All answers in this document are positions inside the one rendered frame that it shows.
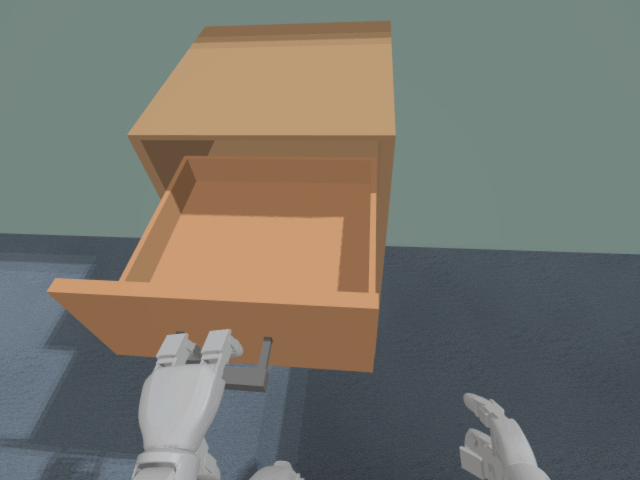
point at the right robot hand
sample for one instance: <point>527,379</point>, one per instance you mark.
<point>487,457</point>

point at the robot left forearm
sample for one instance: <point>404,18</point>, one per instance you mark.
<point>166,464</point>

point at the left robot shin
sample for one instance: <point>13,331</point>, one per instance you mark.
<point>283,463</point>

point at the left robot hand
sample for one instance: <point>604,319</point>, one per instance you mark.
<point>179,401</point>

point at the drawer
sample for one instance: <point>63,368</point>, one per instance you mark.
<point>267,246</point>

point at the cabinet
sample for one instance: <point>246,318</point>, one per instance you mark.
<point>285,90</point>

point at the handle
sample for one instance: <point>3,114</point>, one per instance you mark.
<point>249,379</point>

